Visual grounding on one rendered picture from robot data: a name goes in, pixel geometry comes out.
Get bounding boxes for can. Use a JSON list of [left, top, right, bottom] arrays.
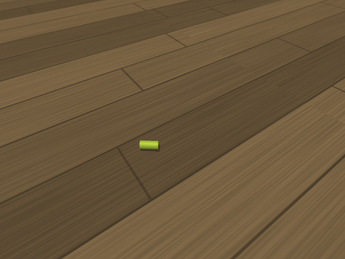
[[140, 140, 159, 149]]

